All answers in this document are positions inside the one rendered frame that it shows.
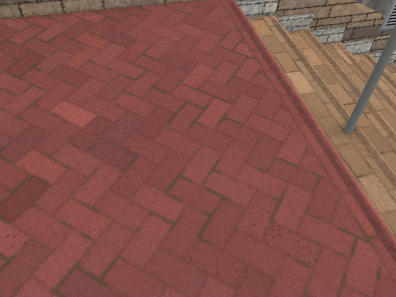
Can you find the stairs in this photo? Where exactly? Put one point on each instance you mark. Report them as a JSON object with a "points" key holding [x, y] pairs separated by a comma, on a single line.
{"points": [[330, 81]]}

